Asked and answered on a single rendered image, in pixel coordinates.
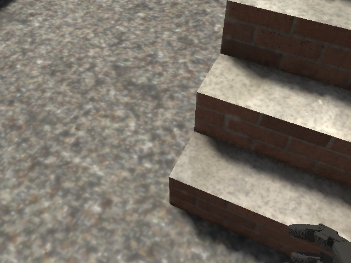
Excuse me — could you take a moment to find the right robot hand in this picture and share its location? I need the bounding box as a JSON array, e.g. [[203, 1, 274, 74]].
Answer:
[[284, 224, 351, 263]]

